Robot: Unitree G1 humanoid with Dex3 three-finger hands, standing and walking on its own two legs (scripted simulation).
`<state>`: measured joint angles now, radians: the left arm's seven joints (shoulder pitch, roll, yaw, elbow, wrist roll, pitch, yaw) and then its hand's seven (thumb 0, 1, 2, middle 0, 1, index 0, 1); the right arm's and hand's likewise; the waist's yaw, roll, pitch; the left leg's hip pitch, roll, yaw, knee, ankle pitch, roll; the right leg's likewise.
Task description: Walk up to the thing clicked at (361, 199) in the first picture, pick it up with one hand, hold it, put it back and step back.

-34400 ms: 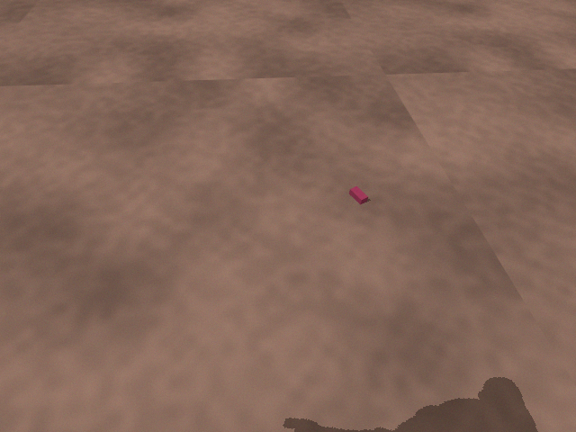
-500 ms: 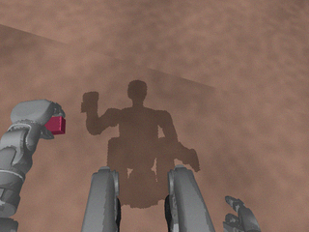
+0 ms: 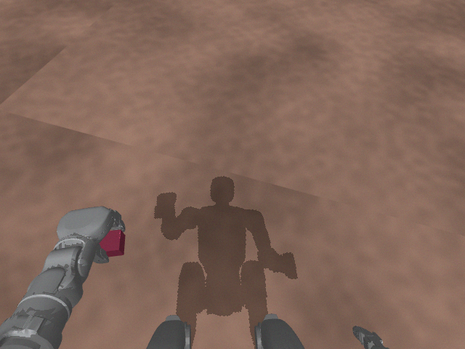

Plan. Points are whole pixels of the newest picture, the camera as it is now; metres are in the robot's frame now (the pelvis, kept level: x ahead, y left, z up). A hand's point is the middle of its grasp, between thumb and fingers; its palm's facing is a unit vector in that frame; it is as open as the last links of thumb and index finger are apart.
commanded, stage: lift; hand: left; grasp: from above
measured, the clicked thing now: (100, 244) +0.35 +0.25 -0.11
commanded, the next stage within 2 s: hold in 0.28 s
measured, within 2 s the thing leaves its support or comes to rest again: neither
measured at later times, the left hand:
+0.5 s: hand (95, 217) +0.36 +0.23 +0.00, palm faces -0.42 -0.09 -0.90, open 7.2 cm
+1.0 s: hand (88, 212) +0.35 +0.22 +0.04, palm faces -0.43 -0.08 -0.90, open 7.1 cm
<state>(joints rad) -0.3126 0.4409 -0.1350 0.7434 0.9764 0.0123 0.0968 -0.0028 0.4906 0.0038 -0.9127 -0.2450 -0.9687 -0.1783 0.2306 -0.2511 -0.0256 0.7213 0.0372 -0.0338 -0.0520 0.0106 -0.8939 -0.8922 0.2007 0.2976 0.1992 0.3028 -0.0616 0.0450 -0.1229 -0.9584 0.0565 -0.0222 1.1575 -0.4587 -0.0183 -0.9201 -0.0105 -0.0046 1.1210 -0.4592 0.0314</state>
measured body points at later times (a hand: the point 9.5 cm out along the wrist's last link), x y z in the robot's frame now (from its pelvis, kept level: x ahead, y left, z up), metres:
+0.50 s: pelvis +0.04 +0.00 +0.06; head +0.08 -0.01 +0.51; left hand +0.38 +0.23 +0.05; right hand +0.14 -0.26 -0.06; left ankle +0.06 +0.13 -0.65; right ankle +0.05 -0.14 -0.65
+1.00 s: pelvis +0.04 +0.00 +0.08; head +0.06 -0.02 +0.53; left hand +0.36 +0.22 +0.09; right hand +0.17 -0.26 -0.04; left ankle +0.06 +0.13 -0.65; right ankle +0.05 -0.14 -0.65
